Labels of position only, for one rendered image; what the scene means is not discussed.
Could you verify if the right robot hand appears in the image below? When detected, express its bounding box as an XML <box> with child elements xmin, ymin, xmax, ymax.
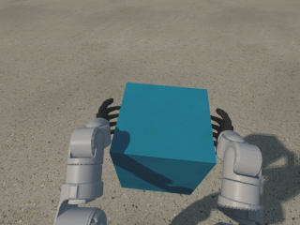
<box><xmin>210</xmin><ymin>108</ymin><xmax>233</xmax><ymax>147</ymax></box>

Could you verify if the left robot forearm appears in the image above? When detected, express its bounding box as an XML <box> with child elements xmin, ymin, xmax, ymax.
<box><xmin>53</xmin><ymin>117</ymin><xmax>112</xmax><ymax>225</ymax></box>

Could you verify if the robot left upper arm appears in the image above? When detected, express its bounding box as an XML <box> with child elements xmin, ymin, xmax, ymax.
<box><xmin>54</xmin><ymin>207</ymin><xmax>107</xmax><ymax>225</ymax></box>

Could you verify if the left robot hand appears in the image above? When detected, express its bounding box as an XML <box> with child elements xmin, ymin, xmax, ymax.
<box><xmin>96</xmin><ymin>98</ymin><xmax>121</xmax><ymax>135</ymax></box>

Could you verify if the right robot forearm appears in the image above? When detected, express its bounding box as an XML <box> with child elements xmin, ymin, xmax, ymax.
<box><xmin>215</xmin><ymin>130</ymin><xmax>263</xmax><ymax>225</ymax></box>

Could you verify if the carton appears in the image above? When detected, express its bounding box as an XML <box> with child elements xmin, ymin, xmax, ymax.
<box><xmin>109</xmin><ymin>82</ymin><xmax>217</xmax><ymax>195</ymax></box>

